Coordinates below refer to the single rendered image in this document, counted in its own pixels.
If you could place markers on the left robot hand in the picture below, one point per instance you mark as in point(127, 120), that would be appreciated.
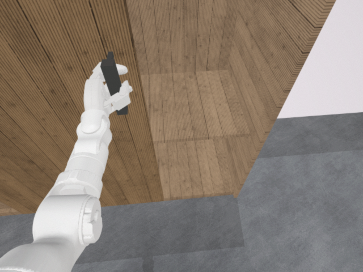
point(97, 95)

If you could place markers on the left robot forearm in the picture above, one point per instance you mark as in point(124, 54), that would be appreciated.
point(87, 162)

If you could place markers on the robot left upper arm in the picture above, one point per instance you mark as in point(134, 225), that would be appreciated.
point(64, 226)

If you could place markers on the handle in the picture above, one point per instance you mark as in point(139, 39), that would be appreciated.
point(112, 79)

